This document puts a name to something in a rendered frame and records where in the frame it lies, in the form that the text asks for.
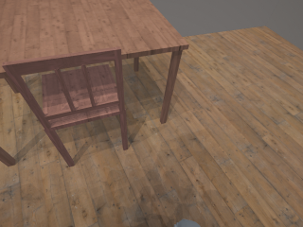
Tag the table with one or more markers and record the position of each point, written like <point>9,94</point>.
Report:
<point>40,28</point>

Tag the chair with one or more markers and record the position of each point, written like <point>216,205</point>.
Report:
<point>76,96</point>

